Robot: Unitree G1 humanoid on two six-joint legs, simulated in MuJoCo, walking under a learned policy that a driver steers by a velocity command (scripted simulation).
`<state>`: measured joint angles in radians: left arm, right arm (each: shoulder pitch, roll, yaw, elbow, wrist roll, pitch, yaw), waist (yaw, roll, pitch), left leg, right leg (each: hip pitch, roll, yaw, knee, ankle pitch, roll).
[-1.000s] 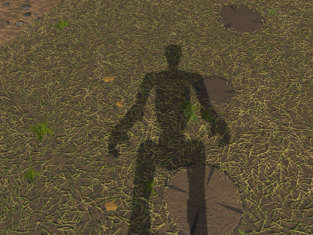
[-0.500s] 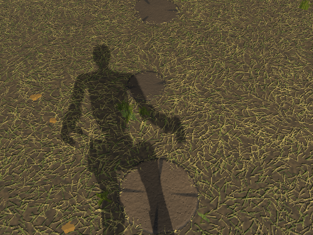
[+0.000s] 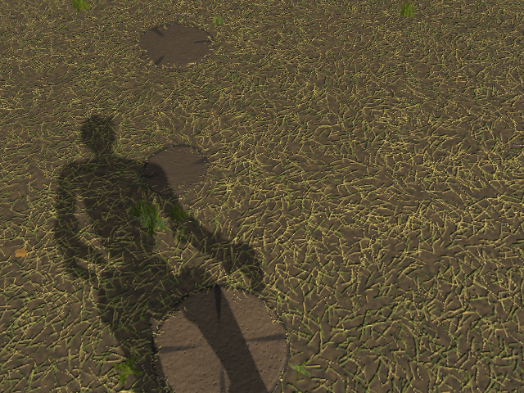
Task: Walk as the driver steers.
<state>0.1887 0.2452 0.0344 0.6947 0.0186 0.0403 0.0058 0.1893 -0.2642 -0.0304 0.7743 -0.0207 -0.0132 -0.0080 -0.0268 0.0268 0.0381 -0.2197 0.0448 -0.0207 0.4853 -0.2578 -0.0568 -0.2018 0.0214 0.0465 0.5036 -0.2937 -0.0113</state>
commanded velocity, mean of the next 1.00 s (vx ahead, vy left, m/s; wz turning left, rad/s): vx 0.27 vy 0.00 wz -0.02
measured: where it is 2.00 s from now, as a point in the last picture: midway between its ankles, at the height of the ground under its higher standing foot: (254, 267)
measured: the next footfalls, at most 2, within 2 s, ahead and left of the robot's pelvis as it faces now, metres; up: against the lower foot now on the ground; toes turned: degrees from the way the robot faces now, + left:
left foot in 0.52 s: +0.10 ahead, +0.13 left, +0.00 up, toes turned +1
right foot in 1.02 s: +0.47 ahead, -0.07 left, +0.00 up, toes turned -1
